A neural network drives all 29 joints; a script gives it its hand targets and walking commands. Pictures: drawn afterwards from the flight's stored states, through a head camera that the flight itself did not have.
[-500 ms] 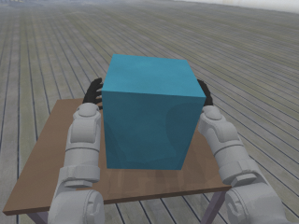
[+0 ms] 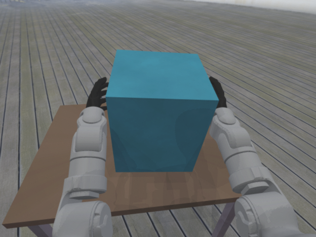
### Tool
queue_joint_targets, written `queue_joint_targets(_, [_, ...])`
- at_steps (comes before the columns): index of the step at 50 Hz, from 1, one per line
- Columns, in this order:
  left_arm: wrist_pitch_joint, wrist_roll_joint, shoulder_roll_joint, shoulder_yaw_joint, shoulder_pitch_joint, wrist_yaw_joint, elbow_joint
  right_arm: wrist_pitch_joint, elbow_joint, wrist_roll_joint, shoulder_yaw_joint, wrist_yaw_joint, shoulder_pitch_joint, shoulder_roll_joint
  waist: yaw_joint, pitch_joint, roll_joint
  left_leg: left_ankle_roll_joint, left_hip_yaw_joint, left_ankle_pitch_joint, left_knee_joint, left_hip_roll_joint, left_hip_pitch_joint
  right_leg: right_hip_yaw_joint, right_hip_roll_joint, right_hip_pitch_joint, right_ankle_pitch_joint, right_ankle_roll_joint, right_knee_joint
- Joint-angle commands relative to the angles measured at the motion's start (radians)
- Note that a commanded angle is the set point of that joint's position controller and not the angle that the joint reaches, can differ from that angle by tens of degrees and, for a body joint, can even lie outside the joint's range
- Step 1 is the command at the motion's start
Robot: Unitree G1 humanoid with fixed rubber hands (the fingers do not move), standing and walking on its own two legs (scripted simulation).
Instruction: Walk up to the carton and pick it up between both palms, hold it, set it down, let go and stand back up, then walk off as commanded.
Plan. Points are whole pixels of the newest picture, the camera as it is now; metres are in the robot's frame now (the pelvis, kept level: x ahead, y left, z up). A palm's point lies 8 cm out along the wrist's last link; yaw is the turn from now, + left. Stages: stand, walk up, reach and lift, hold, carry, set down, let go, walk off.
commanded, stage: set down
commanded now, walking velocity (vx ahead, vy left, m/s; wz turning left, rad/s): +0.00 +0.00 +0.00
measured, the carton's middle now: (156, 113) +0.40 +0.01 +0.17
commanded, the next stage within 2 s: none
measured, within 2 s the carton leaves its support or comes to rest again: neither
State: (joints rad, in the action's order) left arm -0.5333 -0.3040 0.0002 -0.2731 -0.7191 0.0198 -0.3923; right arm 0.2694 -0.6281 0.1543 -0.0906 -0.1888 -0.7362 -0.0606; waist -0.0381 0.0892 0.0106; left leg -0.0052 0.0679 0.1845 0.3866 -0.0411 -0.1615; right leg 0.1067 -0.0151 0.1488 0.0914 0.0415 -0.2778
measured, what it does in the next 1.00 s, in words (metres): stands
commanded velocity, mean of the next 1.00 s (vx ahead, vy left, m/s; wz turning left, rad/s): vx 0.00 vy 0.00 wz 0.00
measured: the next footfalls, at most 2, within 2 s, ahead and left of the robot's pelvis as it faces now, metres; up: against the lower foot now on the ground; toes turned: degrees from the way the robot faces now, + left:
none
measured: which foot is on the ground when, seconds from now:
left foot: down 0.00-1.00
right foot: down 0.00-1.00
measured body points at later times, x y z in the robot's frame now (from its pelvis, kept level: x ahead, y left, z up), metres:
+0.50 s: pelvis +0.01 +0.00 +0.00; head +0.02 +0.01 +0.45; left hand +0.42 +0.17 +0.15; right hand +0.42 -0.14 +0.13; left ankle +0.02 +0.11 -0.75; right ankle +0.04 -0.15 -0.75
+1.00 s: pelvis +0.02 +0.00 +0.00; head +0.02 +0.02 +0.45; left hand +0.42 +0.17 +0.11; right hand +0.42 -0.13 +0.11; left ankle +0.02 +0.11 -0.75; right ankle +0.04 -0.15 -0.75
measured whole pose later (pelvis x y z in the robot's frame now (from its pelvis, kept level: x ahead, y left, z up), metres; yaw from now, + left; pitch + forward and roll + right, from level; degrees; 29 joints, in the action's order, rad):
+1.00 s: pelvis +0.02 +0.00 +0.00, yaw +0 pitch -1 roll -1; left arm -0.17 -0.34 0.04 -0.35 -0.67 0.00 -0.62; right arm -0.05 -0.72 -0.13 -0.26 -0.14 -0.62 0.05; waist 0.02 -0.02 0.01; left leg -0.01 0.07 0.19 0.36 -0.03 -0.16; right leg 0.11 -0.01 0.15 0.10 0.04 -0.26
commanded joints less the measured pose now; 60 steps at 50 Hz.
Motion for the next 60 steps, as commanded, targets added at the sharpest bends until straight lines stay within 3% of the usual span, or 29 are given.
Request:
queue_joint_targets(1, [0.097,0.029,0.536,0.209,-0.609,-0.19,-0.026,-0.156,0.079,-0.089,0.193,0.173,-0.698,0.581,0.016,0.161,0.021,-0.003,0.0,0.005,-0.165,0.069,0.16,-0.179,-0.041,-0.178,0.12,-0.023,0.059])
queue_joint_targets(3, [0.106,0.005,0.509,0.181,-0.559,-0.208,-0.029,-0.178,0.08,-0.122,0.189,0.182,-0.667,0.564,0.031,0.191,0.025,-0.004,0.015,-0.007,-0.167,0.07,0.188,-0.192,-0.039,-0.212,0.12,-0.012,0.058])
queue_joint_targets(5, [0.119,0.006,0.538,0.206,-0.584,-0.215,-0.044,-0.21,0.082,-0.15,0.182,0.184,-0.687,0.575,0.02,0.183,0.008,0.0,0.022,0.002,-0.172,0.07,0.163,-0.196,-0.039,-0.223,0.127,-0.017,0.048])
queue_joint_targets(8, [0.164,0.042,0.558,0.253,-0.542,-0.206,-0.006,-0.265,0.167,-0.149,0.243,0.178,-0.69,0.602,0.031,0.262,0.042,0.008,0.025,-0.156,-0.135,0.073,0.218,-0.202,-0.05,-0.27,-0.011,-0.008,0.04])
queue_joint_targets(12, [0.205,0.068,0.563,0.298,-0.516,-0.189,-0.015,-0.311,0.208,-0.149,0.283,0.171,-0.673,0.6,0.046,0.369,0.034,0.015,0.028,-0.255,-0.098,0.073,0.259,-0.199,-0.046,-0.306,-0.113,-0.009,0.027])
queue_joint_targets(13, [0.208,0.046,0.551,0.275,-0.491,-0.194,-0.048,-0.306,0.148,-0.174,0.257,0.168,-0.625,0.602,0.028,0.302,0.035,0.009,0.029,-0.236,-0.099,0.075,0.24,-0.199,-0.045,-0.303,-0.101,-0.005,0.036])
queue_joint_targets(14, [0.215,0.06,0.553,0.278,-0.471,-0.188,-0.018,-0.314,0.189,-0.151,0.281,0.169,-0.612,0.602,0.052,0.344,0.04,0.012,0.023,-0.298,-0.092,0.07,0.273,-0.199,-0.05,-0.309,-0.124,-0.004,0.039])
queue_joint_targets(15, [0.223,0.039,0.558,0.276,-0.458,-0.191,-0.034,-0.319,0.13,-0.174,0.257,0.167,-0.562,0.622,0.034,0.314,0.024,0.014,0.027,-0.293,-0.095,0.071,0.264,-0.196,-0.039,-0.302,-0.131,-0.006,0.037])
queue_joint_targets(17, [0.222,0.033,0.541,0.26,-0.401,-0.195,-0.037,-0.321,0.15,-0.168,0.282,0.167,-0.529,0.609,0.062,0.309,0.027,0.016,0.029,-0.344,-0.086,0.066,0.259,-0.191,-0.042,-0.32,-0.166,-0.003,0.029])
queue_joint_targets(20, [0.238,0.063,0.583,0.35,-0.37,-0.188,0.017,-0.361,0.236,-0.169,0.314,0.157,-0.543,0.593,0.031,0.418,0.031,0.027,0.03,-0.434,-0.064,0.066,0.311,-0.206,-0.044,-0.334,-0.284,-0.004,0.018])
queue_joint_targets(22, [0.253,0.074,0.569,0.345,-0.381,-0.18,0.031,-0.364,0.258,-0.147,0.356,0.156,-0.548,0.618,0.061,0.405,0.038,0.034,0.025,-0.511,-0.043,0.063,0.309,-0.198,-0.047,-0.354,-0.337,-0.001,0.011])
queue_joint_targets(24, [0.256,0.076,0.576,0.347,-0.397,-0.186,-0.019,-0.38,0.28,-0.16,0.341,0.152,-0.59,0.607,0.039,0.435,0.035,0.03,0.029,-0.44,-0.048,0.071,0.278,-0.198,-0.039,-0.364,-0.334,0.003,0.011])
queue_joint_targets(26, [0.282,0.087,0.588,0.372,-0.399,-0.17,0.028,-0.38,0.25,-0.162,0.355,0.153,-0.549,0.626,0.049,0.433,0.032,0.034,0.016,-0.449,-0.051,0.061,0.291,-0.202,-0.043,-0.351,-0.307,0.0,0.011])
queue_joint_targets(30, [0.302,0.071,0.566,0.338,-0.413,-0.178,-0.068,-0.386,0.214,-0.197,0.314,0.159,-0.542,0.622,0.057,0.401,0.029,0.027,0.027,-0.371,-0.066,0.067,0.225,-0.192,-0.035,-0.34,-0.267,-0.006,0.015])
queue_joint_targets(31, [0.305,0.067,0.556,0.336,-0.424,-0.176,-0.093,-0.386,0.183,-0.204,0.284,0.157,-0.535,0.613,0.036,0.366,0.037,0.026,0.023,-0.337,-0.076,0.064,0.214,-0.196,-0.036,-0.326,-0.242,-0.002,0.023])
queue_joint_targets(33, [0.314,0.036,0.528,0.272,-0.406,-0.18,-0.101,-0.382,0.158,-0.215,0.302,0.168,-0.511,0.629,0.091,0.32,0.054,0.01,0.039,-0.28,-0.097,0.071,0.199,-0.182,-0.026,-0.34,-0.204,0.001,0.028])
queue_joint_targets(35, [0.33,0.04,0.528,0.257,-0.436,-0.182,-0.127,-0.39,0.175,-0.223,0.296,0.178,-0.562,0.642,0.104,0.355,0.062,-0.003,0.045,-0.213,-0.117,0.07,0.164,-0.175,-0.026,-0.327,-0.161,0.001,0.027])
queue_joint_targets(38, [0.353,0.057,0.525,0.248,-0.486,-0.179,-0.158,-0.397,0.125,-0.254,0.246,0.182,-0.562,0.628,0.085,0.333,0.056,-0.001,0.048,-0.186,-0.118,0.063,0.168,-0.184,-0.027,-0.287,-0.115,-0.005,0.03])
queue_joint_targets(39, [0.364,0.059,0.548,0.263,-0.496,-0.181,-0.167,-0.399,0.102,-0.263,0.224,0.182,-0.538,0.634,0.062,0.337,0.047,0.005,0.043,-0.198,-0.119,0.062,0.176,-0.189,-0.031,-0.279,-0.114,-0.009,0.035])
queue_joint_targets(42, [0.4,0.042,0.54,0.246,-0.536,-0.172,-0.199,-0.409,0.033,-0.306,0.189,0.199,-0.534,0.647,0.074,0.303,0.04,0.003,0.052,-0.147,-0.137,0.066,0.136,-0.182,-0.022,-0.265,-0.055,-0.01,0.037])
queue_joint_targets(43, [0.414,0.061,0.575,0.272,-0.55,-0.17,-0.181,-0.418,0.046,-0.32,0.177,0.197,-0.526,0.654,0.046,0.353,0.045,0.009,0.045,-0.193,-0.122,0.061,0.149,-0.191,-0.029,-0.265,-0.104,-0.01,0.024])
queue_joint_targets(44, [0.417,0.044,0.545,0.239,-0.507,-0.167,-0.203,-0.409,0.006,-0.31,0.192,0.203,-0.498,0.668,0.077,0.299,0.036,0.012,0.049,-0.221,-0.126,0.062,0.147,-0.191,-0.024,-0.289,-0.116,-0.006,0.024])
queue_joint_targets(45, [0.422,0.039,0.559,0.234,-0.524,-0.17,-0.225,-0.415,-0.022,-0.337,0.143,0.207,-0.496,0.657,0.054,0.29,0.027,0.014,0.053,-0.205,-0.133,0.061,0.137,-0.196,-0.025,-0.27,-0.09,-0.007,0.029])
queue_joint_targets(49, [0.449,0.026,0.535,0.186,-0.484,-0.174,-0.275,-0.433,-0.002,-0.356,0.163,0.206,-0.487,0.68,0.086,0.303,0.06,0.003,0.066,-0.204,-0.138,0.066,0.091,-0.181,-0.016,-0.328,-0.152,-0.004,0.018])
queue_joint_targets(50, [0.462,0.038,0.567,0.219,-0.504,-0.172,-0.253,-0.443,0.021,-0.351,0.167,0.205,-0.506,0.682,0.071,0.351,0.034,0.017,0.065,-0.24,-0.127,0.064,0.11,-0.189,-0.021,-0.31,-0.178,-0.008,0.011])
queue_joint_targets(51, [0.487,0.058,0.574,0.233,-0.549,-0.168,-0.222,-0.453,0.02,-0.349,0.176,0.207,-0.513,0.699,0.076,0.37,0.052,0.017,0.059,-0.276,-0.11,0.062,0.139,-0.188,-0.026,-0.294,-0.202,-0.005,0.006])
queue_joint_targets(55, [0.516,0.04,0.581,0.208,-0.51,-0.157,-0.281,-0.469,-0.039,-0.363,0.151,0.218,-0.484,0.71,0.089,0.37,0.037,0.026,0.063,-0.303,-0.107,0.056,0.122,-0.192,-0.024,-0.276,-0.158,-0.012,0.011])
queue_joint_targets(59, [0.526,0.007,0.548,0.157,-0.512,-0.164,-0.355,-0.459,-0.104,-0.416,0.082,0.22,-0.439,0.692,0.067,0.271,0.037,0.019,0.061,-0.226,-0.131,0.05,0.098,-0.191,-0.02,-0.255,-0.111,-0.012,0.023])
queue_joint_targets(60, [0.542,0.02,0.548,0.164,-0.524,-0.164,-0.35,-0.471,-0.108,-0.42,0.082,0.222,-0.436,0.693,0.086,0.314,0.03,0.021,0.069,-0.232,-0.129,0.053,0.103,-0.186,-0.016,-0.247,-0.099,-0.01,0.024])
